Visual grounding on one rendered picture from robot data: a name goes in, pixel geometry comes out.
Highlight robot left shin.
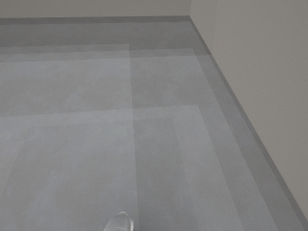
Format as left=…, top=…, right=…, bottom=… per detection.
left=118, top=212, right=128, bottom=216

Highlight robot left thigh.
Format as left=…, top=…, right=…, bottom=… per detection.
left=103, top=215, right=134, bottom=231

